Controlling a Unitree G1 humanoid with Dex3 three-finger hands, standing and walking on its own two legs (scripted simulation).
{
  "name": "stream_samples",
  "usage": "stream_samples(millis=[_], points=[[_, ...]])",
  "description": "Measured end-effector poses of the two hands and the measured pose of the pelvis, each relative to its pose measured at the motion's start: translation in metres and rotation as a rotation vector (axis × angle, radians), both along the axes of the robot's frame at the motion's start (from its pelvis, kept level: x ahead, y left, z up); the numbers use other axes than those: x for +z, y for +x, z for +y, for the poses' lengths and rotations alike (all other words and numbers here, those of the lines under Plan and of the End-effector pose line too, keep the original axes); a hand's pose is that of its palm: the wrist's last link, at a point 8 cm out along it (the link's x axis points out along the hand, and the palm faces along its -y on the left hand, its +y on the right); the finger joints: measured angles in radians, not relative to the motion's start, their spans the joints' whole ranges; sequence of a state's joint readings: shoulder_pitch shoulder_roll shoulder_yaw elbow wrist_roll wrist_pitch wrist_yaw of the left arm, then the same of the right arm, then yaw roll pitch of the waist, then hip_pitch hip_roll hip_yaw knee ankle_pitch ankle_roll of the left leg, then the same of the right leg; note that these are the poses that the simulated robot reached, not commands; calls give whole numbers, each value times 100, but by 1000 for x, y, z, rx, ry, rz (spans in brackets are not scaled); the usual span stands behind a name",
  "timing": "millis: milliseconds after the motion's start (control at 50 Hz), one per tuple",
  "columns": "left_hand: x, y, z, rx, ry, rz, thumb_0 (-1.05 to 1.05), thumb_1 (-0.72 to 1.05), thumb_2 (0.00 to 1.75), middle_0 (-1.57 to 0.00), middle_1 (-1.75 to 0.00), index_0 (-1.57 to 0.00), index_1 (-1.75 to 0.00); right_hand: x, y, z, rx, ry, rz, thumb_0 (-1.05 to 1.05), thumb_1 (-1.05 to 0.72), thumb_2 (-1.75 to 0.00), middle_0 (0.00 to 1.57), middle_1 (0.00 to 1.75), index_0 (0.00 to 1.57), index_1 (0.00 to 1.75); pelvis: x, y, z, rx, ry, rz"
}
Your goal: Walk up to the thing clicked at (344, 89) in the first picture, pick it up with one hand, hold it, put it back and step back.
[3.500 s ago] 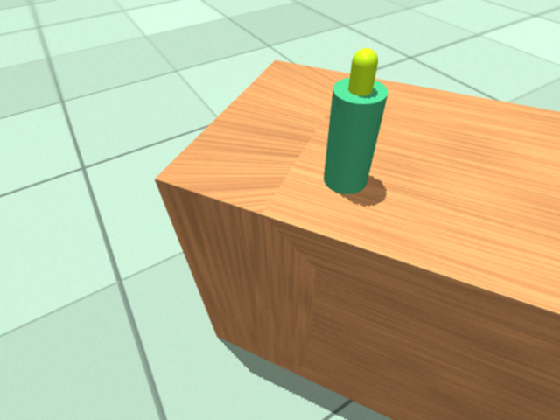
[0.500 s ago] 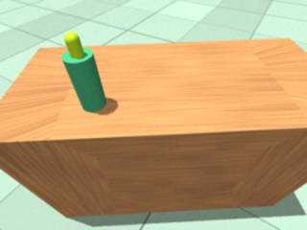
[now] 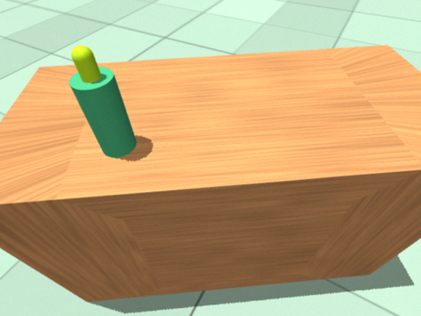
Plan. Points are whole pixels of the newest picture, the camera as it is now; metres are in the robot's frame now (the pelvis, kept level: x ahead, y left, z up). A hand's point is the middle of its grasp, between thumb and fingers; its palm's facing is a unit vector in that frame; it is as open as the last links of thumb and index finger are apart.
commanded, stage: walk up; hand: left
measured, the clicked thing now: (102, 104) +0.51 +0.24 +0.15
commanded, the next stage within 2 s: stand in 0.10 s
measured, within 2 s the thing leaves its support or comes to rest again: neither
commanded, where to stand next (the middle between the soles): +0.07 +0.00 m, yaw +3 degrees
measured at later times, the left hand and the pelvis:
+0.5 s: hand out of the picture +0.09 +0.26 -0.15, palm faces -0.01 -0.94 -0.35, open 7.4 cm; pelvis +0.01 +0.01 +0.00, yaw +2 degrees
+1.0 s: hand out of the picture +0.09 +0.27 -0.15, palm faces +0.02 -0.94 -0.35, open 7.4 cm; pelvis +0.02 +0.01 +0.00, yaw +3 degrees
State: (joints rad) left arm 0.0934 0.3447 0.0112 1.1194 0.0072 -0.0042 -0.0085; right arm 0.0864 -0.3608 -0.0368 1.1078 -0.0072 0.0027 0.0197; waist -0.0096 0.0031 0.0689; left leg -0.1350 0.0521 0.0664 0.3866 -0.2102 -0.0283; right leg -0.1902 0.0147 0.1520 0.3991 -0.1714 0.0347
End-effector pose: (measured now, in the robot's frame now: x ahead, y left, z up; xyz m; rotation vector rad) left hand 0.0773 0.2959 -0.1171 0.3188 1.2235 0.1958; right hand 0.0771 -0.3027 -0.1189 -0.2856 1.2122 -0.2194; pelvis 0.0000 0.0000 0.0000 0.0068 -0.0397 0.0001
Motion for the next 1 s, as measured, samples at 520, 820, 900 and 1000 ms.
stream_samples(millis=[520,820,900,1000], points=[[2,2,12,20,9,5,1,90,90,-20,-30,-20,-30,0,7,11,29,2,44,1,-91,-89,20,30,20,30,3,14,6,33,-3,13],[1,-1,14,44,10,17,1,91,90,-20,-30,-20,-30,3,33,15,57,-3,12,1,-91,-89,20,30,20,30,3,22,7,45,-4,11],[1,0,14,46,9,10,1,91,90,-20,-30,-20,-30,3,37,15,62,-4,5,1,-91,-89,20,30,20,30,3,23,7,47,-5,9],[2,2,13,44,10,4,1,91,90,-20,-30,-20,-30,3,37,15,62,-1,4,1,-91,-89,20,30,20,30,3,23,7,48,-5,8]])
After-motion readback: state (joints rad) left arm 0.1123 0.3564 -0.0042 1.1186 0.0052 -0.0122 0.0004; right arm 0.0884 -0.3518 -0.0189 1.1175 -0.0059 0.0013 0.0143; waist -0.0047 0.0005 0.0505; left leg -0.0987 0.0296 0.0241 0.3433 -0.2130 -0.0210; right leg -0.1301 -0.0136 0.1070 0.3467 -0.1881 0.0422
